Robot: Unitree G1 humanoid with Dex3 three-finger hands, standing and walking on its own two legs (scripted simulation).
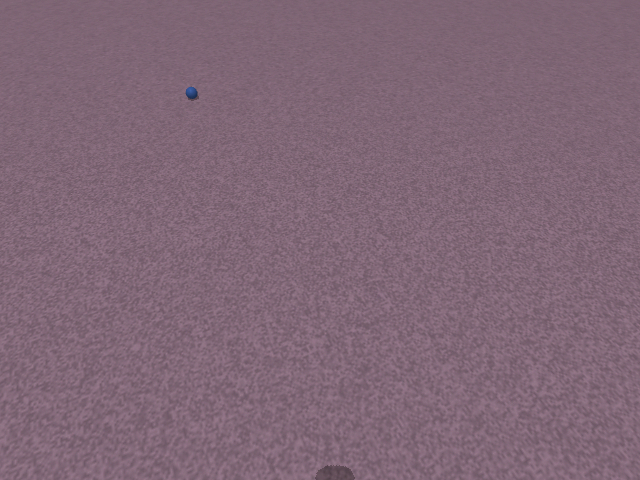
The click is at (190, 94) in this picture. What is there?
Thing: free ball
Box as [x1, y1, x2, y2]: [186, 87, 197, 98]
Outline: 188,87 186,89 187,96 190,98 195,97 197,93 196,90 193,87
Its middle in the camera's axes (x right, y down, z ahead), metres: -0.77 -0.87 +2.36
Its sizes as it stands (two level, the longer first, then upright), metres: 0.069 0.069 0.069
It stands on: the floor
